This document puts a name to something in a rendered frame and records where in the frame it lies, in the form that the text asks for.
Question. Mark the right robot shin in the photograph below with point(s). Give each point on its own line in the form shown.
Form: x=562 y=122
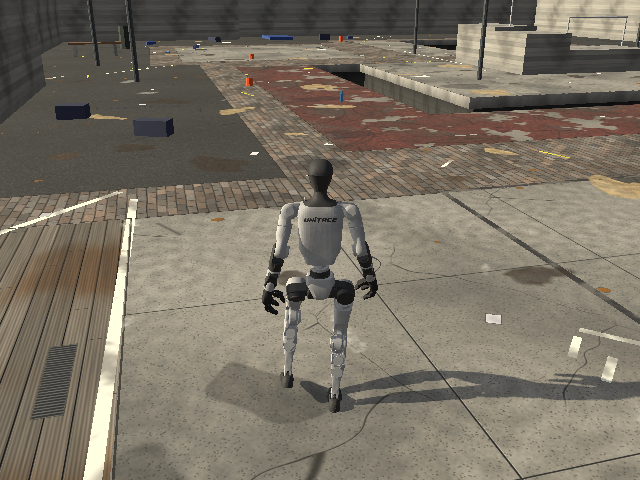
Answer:
x=337 y=368

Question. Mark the right robot forearm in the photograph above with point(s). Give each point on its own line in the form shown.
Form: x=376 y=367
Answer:
x=366 y=265

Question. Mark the robot left hand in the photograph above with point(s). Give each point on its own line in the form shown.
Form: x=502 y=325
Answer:
x=267 y=300

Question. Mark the left robot forearm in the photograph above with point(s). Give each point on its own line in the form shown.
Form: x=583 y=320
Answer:
x=273 y=271

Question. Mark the robot left upper arm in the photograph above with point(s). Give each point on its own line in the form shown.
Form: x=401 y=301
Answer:
x=289 y=211

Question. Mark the right robot foot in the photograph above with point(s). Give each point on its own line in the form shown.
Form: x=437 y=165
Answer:
x=334 y=404

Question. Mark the robot right hand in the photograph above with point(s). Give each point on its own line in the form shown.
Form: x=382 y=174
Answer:
x=365 y=285

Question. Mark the robot right upper arm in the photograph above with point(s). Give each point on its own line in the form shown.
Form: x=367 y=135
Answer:
x=352 y=213

